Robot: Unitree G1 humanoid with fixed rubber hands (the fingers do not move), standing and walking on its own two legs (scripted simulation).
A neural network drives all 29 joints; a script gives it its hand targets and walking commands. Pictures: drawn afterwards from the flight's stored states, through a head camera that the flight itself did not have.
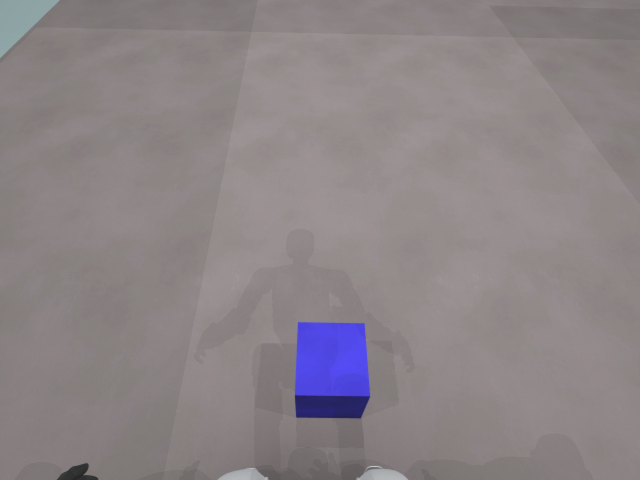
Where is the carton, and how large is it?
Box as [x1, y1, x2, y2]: [295, 322, 369, 417]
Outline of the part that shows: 298,322 295,380 296,417 360,417 369,397 364,323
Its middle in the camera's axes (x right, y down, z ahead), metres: +0.03 +0.37 +1.11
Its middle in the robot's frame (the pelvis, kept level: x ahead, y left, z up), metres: +0.49 -0.04 -0.63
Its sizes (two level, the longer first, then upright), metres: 0.202 0.190 0.208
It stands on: the floor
